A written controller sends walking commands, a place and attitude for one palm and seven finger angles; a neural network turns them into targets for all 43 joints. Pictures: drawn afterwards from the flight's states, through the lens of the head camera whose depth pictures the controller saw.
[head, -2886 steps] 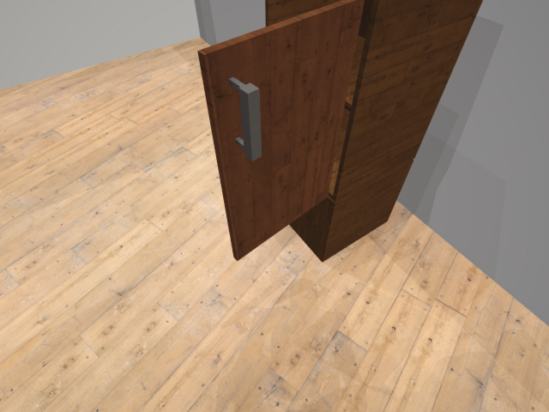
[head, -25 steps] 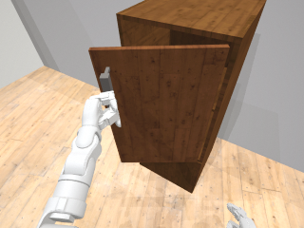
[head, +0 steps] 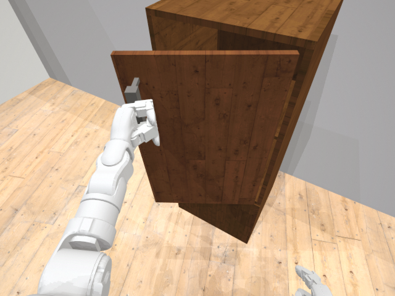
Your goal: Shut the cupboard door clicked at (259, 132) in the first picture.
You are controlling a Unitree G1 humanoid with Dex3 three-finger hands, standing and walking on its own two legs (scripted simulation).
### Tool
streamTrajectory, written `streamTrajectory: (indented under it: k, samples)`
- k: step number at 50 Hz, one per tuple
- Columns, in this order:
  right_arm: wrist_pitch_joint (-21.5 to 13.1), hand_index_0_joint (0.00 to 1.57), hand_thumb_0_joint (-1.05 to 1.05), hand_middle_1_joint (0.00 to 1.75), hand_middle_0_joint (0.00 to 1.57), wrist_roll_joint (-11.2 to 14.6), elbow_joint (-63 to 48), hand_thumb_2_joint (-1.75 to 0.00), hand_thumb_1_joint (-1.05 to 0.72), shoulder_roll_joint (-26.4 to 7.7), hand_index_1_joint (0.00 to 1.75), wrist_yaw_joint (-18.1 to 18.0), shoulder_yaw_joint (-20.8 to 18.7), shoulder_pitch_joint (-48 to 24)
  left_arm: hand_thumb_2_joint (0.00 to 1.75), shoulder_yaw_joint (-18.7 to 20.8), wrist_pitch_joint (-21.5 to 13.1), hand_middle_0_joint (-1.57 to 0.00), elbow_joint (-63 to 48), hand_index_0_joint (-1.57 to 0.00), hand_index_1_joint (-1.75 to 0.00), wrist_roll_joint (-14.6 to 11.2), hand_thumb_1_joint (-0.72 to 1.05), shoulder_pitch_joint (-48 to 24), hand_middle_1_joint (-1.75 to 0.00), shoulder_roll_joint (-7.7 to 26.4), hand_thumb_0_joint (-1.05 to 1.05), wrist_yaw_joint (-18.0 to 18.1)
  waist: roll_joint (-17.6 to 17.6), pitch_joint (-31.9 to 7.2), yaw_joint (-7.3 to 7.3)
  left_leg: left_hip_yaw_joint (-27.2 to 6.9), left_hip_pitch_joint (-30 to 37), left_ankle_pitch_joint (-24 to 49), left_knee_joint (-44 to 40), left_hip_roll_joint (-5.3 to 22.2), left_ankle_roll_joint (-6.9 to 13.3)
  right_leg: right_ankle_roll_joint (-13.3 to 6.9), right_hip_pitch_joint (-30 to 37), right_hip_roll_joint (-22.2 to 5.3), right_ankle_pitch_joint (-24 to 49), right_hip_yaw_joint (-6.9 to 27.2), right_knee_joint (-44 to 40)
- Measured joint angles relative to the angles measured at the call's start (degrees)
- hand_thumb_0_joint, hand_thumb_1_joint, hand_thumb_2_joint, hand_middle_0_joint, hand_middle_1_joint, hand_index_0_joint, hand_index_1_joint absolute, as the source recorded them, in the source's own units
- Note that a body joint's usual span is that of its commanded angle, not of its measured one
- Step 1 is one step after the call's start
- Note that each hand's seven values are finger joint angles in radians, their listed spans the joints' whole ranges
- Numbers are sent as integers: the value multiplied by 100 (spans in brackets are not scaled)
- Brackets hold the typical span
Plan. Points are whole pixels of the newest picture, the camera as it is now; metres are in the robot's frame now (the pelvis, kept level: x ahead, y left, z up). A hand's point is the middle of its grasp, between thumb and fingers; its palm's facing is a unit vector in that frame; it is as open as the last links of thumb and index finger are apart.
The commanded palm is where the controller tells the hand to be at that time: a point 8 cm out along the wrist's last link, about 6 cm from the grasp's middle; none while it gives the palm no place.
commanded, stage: push the door shut along its arc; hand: left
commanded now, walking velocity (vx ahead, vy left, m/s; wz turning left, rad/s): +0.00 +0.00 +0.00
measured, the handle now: (140, 110) +0.48 +0.15 +0.13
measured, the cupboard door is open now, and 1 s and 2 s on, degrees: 29 15 0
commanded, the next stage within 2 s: pull the fist back off the door in 1.52 s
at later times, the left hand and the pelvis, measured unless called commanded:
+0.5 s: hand (168, 110) +0.47 +0.08 +0.14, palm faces -0.18 -0.98 -0.02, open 3.1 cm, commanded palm +0.46 +0.13 +0.14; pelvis +0.00 +0.01 -0.01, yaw +0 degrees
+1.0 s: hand (181, 95) +0.52 +0.06 +0.15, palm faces -0.30 -0.96 -0.01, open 3.0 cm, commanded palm +0.53 +0.11 +0.14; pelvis +0.00 +0.01 -0.02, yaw -1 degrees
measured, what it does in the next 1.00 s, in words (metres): stands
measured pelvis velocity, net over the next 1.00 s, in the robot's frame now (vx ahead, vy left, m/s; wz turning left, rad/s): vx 0.00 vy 0.01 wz -0.02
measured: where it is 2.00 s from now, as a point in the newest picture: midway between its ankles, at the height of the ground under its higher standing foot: outside the picture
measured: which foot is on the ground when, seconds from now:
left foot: down 0.00-1.00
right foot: down 0.00-1.00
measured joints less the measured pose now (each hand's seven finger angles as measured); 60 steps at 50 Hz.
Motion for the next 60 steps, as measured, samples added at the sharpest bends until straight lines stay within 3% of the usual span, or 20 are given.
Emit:
streamTrajectory:
  k: [10, 28, 44, 60]
  samples:
    - [-113, 20, 1, 30, 20, 11, 204, -90, -91, -98, 30, 44, -93, 312, 90, 0, -505, -131, 1110, -131, -150, -41, 90, -785, -150, 159, 2, -332, 5, -3, -110, -24, -301, -25, 149, -43, 40, 33, -277, -46, -29, -31, 129]
    - [-339, 20, 1, 30, 20, -84, 379, -90, -91, -193, 30, 182, -152, 749, 90, 352, -1242, -130, 3021, -130, -150, 70, 90, -2207, -150, 567, 2, -837, -13, -120, -540, 78, -1028, -134, 506, -35, 83, 73, -1030, -47, -98, 55, 479]
    - [-258, 20, 1, 30, 20, -180, 362, -90, -91, -288, 30, 225, -197, 1048, 91, 785, -1327, -130, 3751, -130, -150, 245, 89, -2999, -150, 963, 2, -1240, 15, -178, -884, 141, -1530, -255, 732, 38, 83, 71, -1532, 23, -151, 114, 640]
    - [-262, 20, 0, 30, 20, -265, 454, -90, -91, -322, 30, 183, -174, 1004, 93, 587, -1133, -130, 4397, -130, -150, 271, 89, -3993, -150, 1324, 0, -1577, -2, -161, -1098, -18, -2149, -345, 1060, 26, 80, 63, -2043, 9, -235, -53, 845]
